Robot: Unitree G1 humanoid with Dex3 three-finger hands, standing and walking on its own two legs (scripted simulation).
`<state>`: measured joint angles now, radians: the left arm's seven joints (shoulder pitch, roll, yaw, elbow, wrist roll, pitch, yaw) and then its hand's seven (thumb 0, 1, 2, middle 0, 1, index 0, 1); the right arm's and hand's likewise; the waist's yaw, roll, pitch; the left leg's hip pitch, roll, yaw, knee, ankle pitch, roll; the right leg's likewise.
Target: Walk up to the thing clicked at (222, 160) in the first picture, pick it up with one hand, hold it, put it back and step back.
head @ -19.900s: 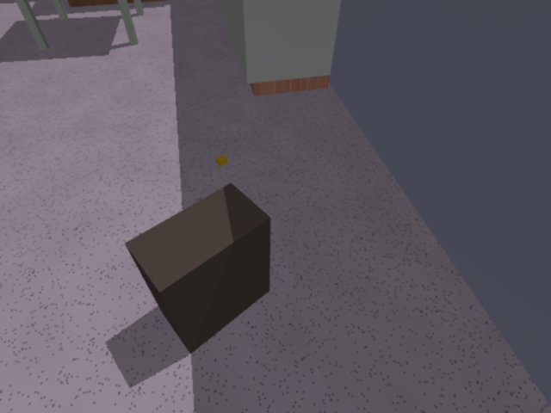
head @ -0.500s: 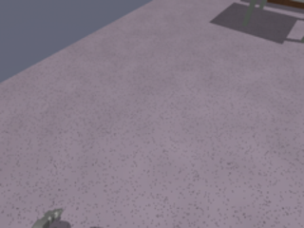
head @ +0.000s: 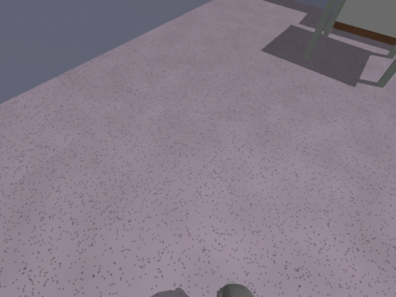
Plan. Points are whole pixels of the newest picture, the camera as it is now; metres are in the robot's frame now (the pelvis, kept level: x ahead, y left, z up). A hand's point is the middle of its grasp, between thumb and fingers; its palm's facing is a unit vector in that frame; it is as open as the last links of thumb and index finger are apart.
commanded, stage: walk up
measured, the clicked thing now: out of the picture +0.26 -1.34 -0.76
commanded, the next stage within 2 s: none
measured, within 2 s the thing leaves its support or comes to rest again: neither
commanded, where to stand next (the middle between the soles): +0.69 -0.01 m, yaw +3 degrees
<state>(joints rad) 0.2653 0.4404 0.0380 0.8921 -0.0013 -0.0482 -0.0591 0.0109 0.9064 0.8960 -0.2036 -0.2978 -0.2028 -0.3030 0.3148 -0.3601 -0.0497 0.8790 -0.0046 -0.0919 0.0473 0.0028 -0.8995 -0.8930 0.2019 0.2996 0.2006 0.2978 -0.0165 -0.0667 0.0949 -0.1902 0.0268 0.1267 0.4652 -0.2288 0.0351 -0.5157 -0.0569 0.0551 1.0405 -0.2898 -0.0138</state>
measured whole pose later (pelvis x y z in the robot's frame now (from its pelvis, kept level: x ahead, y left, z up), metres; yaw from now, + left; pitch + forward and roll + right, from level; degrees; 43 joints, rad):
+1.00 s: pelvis +0.40 -0.03 +0.00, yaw +0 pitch -3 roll +1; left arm 0.32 0.42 0.04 0.87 0.00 -0.01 -0.06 0.01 0.91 0.90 -0.20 -0.30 -0.20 -0.30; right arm 0.25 -0.38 -0.05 0.84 -0.01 -0.05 0.05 0.00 -0.90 -0.89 0.20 0.30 0.20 0.30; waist 0.02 -0.05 0.09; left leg -0.17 0.03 0.14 0.47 -0.24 0.03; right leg -0.51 -0.10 0.00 0.96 -0.30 -0.01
